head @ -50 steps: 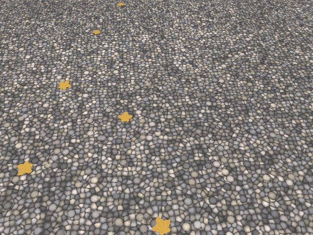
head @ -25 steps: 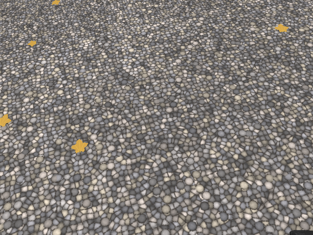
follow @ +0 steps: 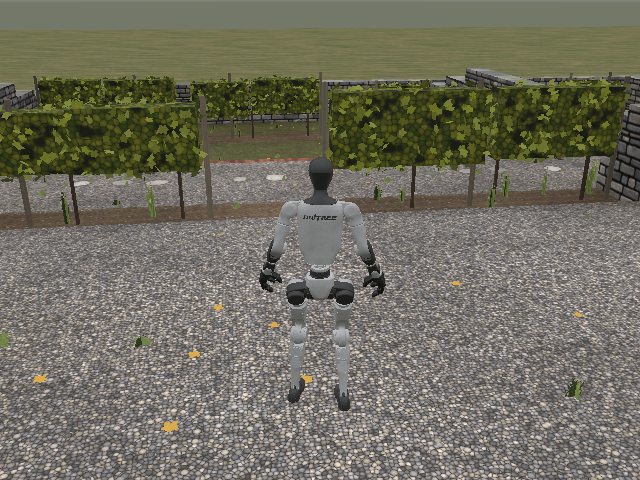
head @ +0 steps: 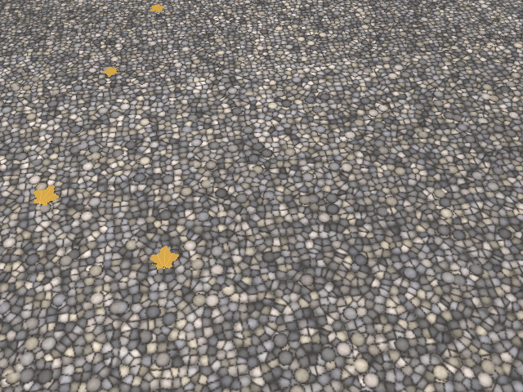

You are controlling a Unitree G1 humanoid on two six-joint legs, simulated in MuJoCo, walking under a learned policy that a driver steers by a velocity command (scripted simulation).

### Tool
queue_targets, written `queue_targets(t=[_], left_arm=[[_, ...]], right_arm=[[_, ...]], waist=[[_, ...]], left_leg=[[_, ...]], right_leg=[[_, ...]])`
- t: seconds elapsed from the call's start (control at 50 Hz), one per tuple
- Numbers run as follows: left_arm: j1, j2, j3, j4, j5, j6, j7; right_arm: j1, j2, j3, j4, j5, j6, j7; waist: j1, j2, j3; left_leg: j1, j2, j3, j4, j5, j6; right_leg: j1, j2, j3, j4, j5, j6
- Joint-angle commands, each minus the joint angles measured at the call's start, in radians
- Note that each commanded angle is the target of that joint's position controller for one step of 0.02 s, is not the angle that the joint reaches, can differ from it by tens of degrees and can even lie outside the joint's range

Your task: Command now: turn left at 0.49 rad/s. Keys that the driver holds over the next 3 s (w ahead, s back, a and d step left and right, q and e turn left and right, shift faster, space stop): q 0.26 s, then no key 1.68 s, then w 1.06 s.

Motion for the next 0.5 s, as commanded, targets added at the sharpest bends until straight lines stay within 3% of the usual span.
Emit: queue_targets(t=[0.02,0.04,0.06,0.08,0.1,0.12,0.14,0.2,0.26,0.32,0.38,0.42,0.44,0.46,0.48,0.5], left_arm=[[0.147,0.113,0.039,-0.018,0.009,-0.012,-0.005],[0.157,0.209,0.061,-0.03,0.035,-0.004,0.005],[0.1,0.237,0.065,-0.05,0.076,-0.008,-0.001],[0.031,0.175,0.045,-0.084,0.078,-0.021,0.004],[-0.028,0.131,0.034,-0.091,0.058,-0.029,0.01],[-0.054,0.114,0.028,-0.099,0.037,-0.033,0.014],[-0.052,0.105,0.023,-0.095,0.024,-0.035,0.019],[0.025,0.109,0.022,-0.075,0.027,-0.024,0.034],[0.083,0.143,0.036,-0.06,0.026,-0.012,0.04],[0.07,0.177,0.048,-0.059,0.018,-0.006,0.025],[0.064,0.19,0.051,-0.047,0.001,-0.005,0.006],[0.042,0.184,0.047,-0.035,-0.018,-0.005,0.001],[0.064,0.161,0.037,-0.016,-0.024,-0.008,-0.001],[0.109,0.117,0.021,0.001,-0.001,-0.017,-0.005],[0.127,0.042,-0.009,-0.024,0.058,-0.03,-0.021],[0.052,0.086,0.006,-0.037,0.037,-0.024,-0.009]], right_arm=[[-0.039,-0.132,-0.032,-0.081,0.008,0.002,-0.011],[-0.023,-0.065,-0.015,-0.096,-0.003,-0.001,-0.007],[-0.03,-0.099,-0.027,-0.12,-0.006,-0.018,-0.004],[-0.006,-0.166,-0.05,-0.094,-0.008,-0.023,-0.003],[0.035,-0.176,-0.059,-0.063,-0.003,-0.016,-0.004],[0.068,-0.157,-0.058,-0.036,-0.007,-0.004,-0.011],[0.071,-0.138,-0.054,-0.034,-0.009,0.003,-0.012],[0.0,-0.096,-0.037,-0.082,0.007,0.004,-0.002],[-0.055,-0.073,-0.02,-0.127,0.005,0.003,0.011],[-0.061,-0.053,-0.004,-0.148,-0.004,0.003,0.024],[-0.043,-0.069,-0.007,-0.146,-0.005,0.007,0.029],[0.005,-0.062,-0.007,-0.125,-0.006,0.007,0.035],[0.035,-0.073,-0.01,-0.111,-0.01,0.006,0.035],[0.061,-0.122,-0.019,-0.109,-0.012,0.007,0.027],[0.061,-0.205,-0.028,-0.13,-0.026,0.01,0.011],[0.048,-0.132,-0.007,-0.128,-0.047,-0.007,0.02]], waist=[[0.062,0.113,-0.175],[0.042,-0.131,-0.151],[0.03,-0.301,-0.105],[0.01,-0.2,-0.082],[-0.021,-0.145,-0.062],[-0.027,-0.124,-0.058],[-0.015,-0.13,-0.047],[0.033,-0.15,-0.052],[0.075,-0.166,-0.081],[0.077,-0.179,-0.096],[0.071,-0.196,-0.1],[0.032,-0.186,-0.101],[0.015,-0.161,-0.104],[0.025,-0.062,-0.159],[0.063,0.221,-0.206],[-0.001,0.191,-0.213]], left_leg=[[0.001,0.123,-0.195,-0.063,-0.135,0.117],[-0.185,0.001,-0.058,0.174,-0.353,0.051],[-0.251,-0.045,0.025,0.4,-0.482,0.015],[-0.227,-0.002,-0.015,0.562,-0.435,0.003],[-0.231,-0.002,-0.006,0.623,-0.371,-0.005],[-0.245,0.004,0.007,0.667,-0.315,-0.022],[-0.265,0.011,0.015,0.715,-0.28,-0.041],[-0.29,0.031,0.077,0.668,-0.226,-0.081],[-0.275,0.067,0.106,0.526,-0.237,-0.103],[-0.123,0.074,0.152,0.373,-0.282,-0.083],[-0.01,0.048,0.198,0.222,-0.268,-0.05],[0.108,0.03,0.22,0.003,-0.123,-0.005],[0.216,0.026,0.21,-0.146,0.02,0.027],[0.393,0.114,0.094,-0.157,0.242,0.058],[0.544,0.354,-0.156,-0.071,0.681,0.165],[0.406,0.428,-0.199,-0.096,0.604,0.331]], right_leg=[[0.236,-0.051,0.0,-0.236,0.14,-0.052],[0.305,-0.297,0.266,-0.33,0.092,-0.157],[0.161,-0.463,0.475,-0.392,0.166,-0.293],[0.13,-0.437,0.416,-0.387,0.2,-0.31],[0.125,-0.372,0.3,-0.363,0.228,-0.26],[0.154,-0.319,0.218,-0.344,0.237,-0.222],[0.17,-0.309,0.169,-0.33,0.315,-0.22],[0.249,-0.29,0.065,-0.318,0.443,-0.244],[0.348,-0.33,0.047,-0.308,0.485,-0.268],[0.295,-0.336,0.008,-0.298,0.527,-0.277],[0.273,-0.344,-0.001,-0.266,0.576,-0.276],[0.25,-0.328,-0.018,-0.206,0.568,-0.242],[0.204,-0.303,-0.04,-0.165,0.519,-0.193],[0.103,-0.252,-0.096,-0.076,0.371,-0.11],[-0.108,-0.148,-0.18,0.129,-0.13,-0.008],[-0.138,-0.117,-0.087,0.26,-0.322,0.029]])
